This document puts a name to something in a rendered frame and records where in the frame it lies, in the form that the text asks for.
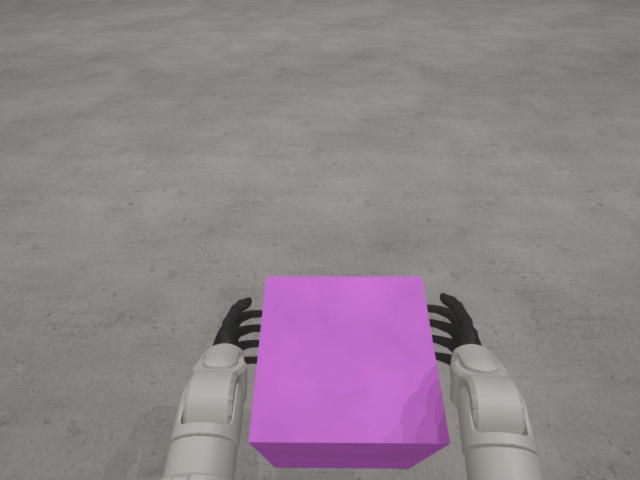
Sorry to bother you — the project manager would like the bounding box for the right robot forearm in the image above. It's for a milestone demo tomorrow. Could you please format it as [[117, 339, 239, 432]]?
[[450, 344, 544, 480]]

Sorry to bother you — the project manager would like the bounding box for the right robot hand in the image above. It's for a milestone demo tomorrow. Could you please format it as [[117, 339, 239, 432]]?
[[427, 293, 482, 366]]

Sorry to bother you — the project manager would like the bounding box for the left robot hand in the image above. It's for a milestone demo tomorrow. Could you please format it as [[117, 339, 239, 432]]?
[[213, 297, 262, 364]]

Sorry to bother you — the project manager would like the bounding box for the left robot forearm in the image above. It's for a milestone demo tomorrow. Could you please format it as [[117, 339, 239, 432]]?
[[159, 343, 247, 480]]

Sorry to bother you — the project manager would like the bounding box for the carton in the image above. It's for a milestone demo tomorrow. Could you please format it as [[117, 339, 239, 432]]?
[[249, 276, 450, 469]]

